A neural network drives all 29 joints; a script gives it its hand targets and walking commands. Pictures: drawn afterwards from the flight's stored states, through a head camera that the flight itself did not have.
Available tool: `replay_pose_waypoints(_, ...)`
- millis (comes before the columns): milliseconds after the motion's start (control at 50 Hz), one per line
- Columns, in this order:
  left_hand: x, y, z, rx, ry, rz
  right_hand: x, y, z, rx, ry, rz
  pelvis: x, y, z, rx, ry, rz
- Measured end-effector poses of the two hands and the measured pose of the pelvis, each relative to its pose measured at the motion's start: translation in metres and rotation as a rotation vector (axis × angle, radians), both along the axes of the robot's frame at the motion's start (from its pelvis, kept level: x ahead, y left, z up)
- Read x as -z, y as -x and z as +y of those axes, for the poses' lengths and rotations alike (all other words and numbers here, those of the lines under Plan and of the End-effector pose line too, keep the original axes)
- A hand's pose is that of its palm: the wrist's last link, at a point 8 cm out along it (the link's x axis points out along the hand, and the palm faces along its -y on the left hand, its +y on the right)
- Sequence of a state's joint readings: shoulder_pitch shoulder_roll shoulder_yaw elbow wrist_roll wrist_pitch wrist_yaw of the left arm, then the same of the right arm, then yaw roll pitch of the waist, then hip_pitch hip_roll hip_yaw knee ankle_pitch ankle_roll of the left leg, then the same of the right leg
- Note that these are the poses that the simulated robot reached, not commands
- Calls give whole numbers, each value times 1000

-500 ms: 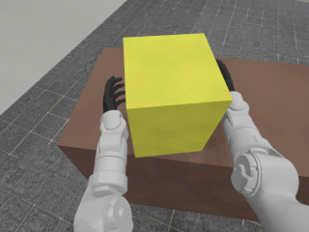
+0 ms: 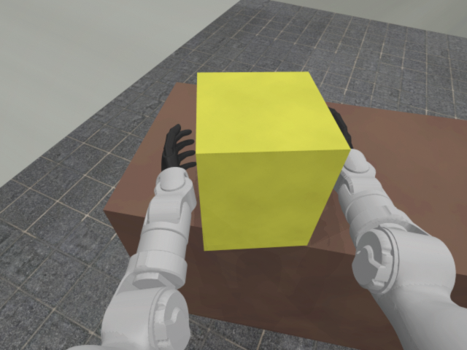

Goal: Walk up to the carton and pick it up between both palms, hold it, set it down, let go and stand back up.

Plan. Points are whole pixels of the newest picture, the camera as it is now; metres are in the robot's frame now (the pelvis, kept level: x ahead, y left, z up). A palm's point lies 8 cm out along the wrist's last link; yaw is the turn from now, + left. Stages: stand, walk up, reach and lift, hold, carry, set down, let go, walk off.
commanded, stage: reach and lift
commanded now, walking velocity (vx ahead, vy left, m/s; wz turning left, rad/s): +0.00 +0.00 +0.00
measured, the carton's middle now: (255, 163) +0.43 +0.02 +0.09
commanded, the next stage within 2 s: none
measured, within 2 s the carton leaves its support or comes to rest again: neither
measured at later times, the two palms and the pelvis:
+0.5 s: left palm (161, 138) +0.39 +0.17 +0.17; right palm (348, 128) +0.44 -0.12 +0.19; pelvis +0.00 +0.01 +0.01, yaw +1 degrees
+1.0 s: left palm (143, 113) +0.39 +0.19 +0.21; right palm (348, 112) +0.42 -0.10 +0.23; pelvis +0.00 +0.04 +0.01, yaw +2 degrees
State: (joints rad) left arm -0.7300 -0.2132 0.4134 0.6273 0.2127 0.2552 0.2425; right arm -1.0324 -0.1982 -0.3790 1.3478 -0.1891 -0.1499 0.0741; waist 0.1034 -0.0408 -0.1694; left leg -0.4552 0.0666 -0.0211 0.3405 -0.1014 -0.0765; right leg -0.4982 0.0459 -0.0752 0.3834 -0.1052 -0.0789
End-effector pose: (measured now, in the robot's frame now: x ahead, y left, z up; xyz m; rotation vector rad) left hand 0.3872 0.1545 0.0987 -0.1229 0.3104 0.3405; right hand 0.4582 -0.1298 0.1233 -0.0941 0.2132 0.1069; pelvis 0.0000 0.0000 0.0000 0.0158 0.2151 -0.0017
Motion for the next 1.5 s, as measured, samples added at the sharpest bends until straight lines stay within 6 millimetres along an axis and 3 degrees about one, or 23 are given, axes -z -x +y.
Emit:
replay_pose_waypoints(360, -66, -7, 7, 52, -25, -72, -67, 9, 4, 66, -41, -60, -5, -4, 7, -25, 0, -142)
replay_pose_waypoints(680, -70, 3, 22, 106, -38, -39, -62, 34, 17, 129, -56, -22, -6, 1, 26, -13, 13, -212)
replay_pose_waypoints(1020, -115, -5, 32, 178, -84, -84, -111, 44, 27, 205, -94, -66, -7, -2, 41, -31, 22, -274)
replay_pose_waypoints(1320, -118, 5, 34, 218, -114, -78, -110, 63, 29, 241, -108, -61, -7, -4, 52, -29, 31, -329)
replay_pose_waypoints(1500, -131, 1, 37, 232, -112, -77, -123, 63, 31, 256, -126, -58, -6, 0, 54, -22, 30, -299)
